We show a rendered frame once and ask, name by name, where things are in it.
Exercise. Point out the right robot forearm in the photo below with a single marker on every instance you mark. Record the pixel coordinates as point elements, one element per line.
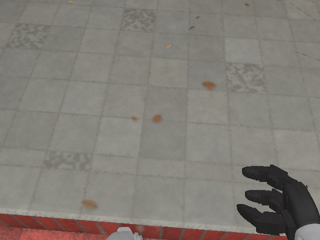
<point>308,232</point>

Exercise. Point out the robot right hand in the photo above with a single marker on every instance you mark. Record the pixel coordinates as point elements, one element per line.
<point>294,207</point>

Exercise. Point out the robot left shin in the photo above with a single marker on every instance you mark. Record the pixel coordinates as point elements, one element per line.
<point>124,229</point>

